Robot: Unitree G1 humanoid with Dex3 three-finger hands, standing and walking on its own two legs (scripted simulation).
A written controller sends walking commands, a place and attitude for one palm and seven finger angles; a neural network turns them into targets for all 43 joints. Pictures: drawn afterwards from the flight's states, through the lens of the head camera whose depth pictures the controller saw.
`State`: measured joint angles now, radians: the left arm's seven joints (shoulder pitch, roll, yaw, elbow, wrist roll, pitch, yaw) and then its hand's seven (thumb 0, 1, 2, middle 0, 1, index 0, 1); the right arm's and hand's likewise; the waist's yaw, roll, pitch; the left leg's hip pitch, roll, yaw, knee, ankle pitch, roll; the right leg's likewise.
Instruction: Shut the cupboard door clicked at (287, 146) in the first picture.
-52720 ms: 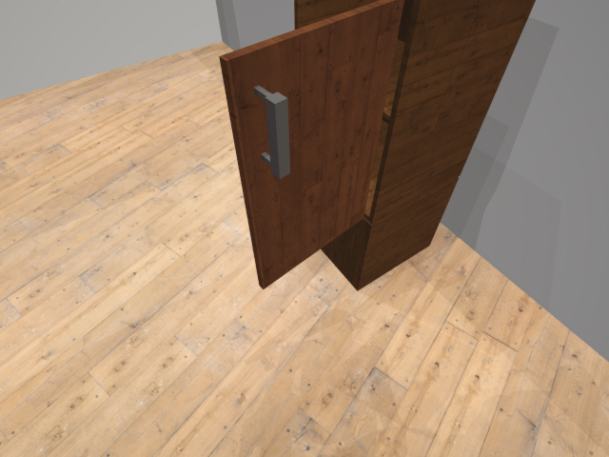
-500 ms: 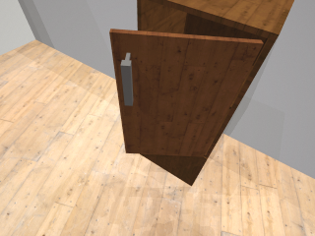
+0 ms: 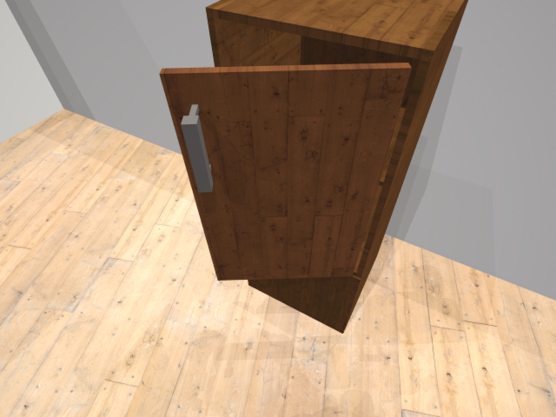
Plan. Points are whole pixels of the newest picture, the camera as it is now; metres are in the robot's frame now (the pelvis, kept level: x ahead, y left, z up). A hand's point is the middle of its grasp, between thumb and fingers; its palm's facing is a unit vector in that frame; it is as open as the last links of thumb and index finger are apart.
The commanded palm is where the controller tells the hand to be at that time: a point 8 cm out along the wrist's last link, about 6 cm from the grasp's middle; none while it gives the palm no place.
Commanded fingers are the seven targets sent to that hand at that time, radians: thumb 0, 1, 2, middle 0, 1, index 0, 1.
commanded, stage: come to a stop and stand still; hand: left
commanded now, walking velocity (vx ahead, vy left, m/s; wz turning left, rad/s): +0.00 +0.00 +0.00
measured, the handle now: (200, 149) +0.50 +0.16 +0.13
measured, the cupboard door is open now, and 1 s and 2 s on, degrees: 31 31 31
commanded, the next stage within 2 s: look again from close up in 0.44 s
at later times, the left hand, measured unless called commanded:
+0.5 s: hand out of the picture +0.07 +0.20 -0.17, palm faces -0.03 -0.97 -0.26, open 7.4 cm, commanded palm none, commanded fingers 0.00 0.90 0.90 -0.20 -0.30 -0.20 -0.30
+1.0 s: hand out of the picture +0.07 +0.21 -0.16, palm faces -0.02 -0.96 -0.28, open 7.4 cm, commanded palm none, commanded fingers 0.00 0.90 0.90 -0.20 -0.30 -0.20 -0.30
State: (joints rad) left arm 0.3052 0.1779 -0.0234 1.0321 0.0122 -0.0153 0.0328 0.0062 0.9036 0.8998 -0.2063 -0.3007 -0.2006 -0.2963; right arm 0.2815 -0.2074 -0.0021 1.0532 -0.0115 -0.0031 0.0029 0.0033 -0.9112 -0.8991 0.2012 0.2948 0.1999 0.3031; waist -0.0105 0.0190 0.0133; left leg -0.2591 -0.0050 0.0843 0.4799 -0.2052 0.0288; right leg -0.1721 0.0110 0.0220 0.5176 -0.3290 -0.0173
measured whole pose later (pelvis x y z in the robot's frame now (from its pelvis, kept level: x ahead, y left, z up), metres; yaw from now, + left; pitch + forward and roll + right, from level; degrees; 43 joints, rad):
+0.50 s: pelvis +0.02 -0.01 +0.00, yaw -1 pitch -1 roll +1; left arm 0.21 0.25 -0.01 1.08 0.01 -0.01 0.02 0.01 0.90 0.90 -0.21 -0.30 -0.20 -0.30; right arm 0.16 -0.24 0.01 1.10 -0.01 -0.02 -0.01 0.00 -0.91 -0.90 0.20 0.29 0.20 0.30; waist 0.00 -0.02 0.03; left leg -0.21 0.01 0.09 0.43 -0.21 0.01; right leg -0.11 0.03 0.03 0.43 -0.31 -0.03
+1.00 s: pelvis +0.03 -0.01 +0.01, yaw +0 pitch +0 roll +1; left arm 0.20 0.28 -0.01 1.09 0.01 -0.01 0.02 0.01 0.90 0.90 -0.21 -0.30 -0.20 -0.30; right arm 0.13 -0.26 0.01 1.12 -0.01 -0.02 -0.01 0.00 -0.91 -0.90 0.20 0.30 0.20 0.30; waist 0.01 -0.03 0.03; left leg -0.17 0.00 0.08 0.39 -0.21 0.01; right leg -0.07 0.02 0.03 0.39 -0.31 -0.03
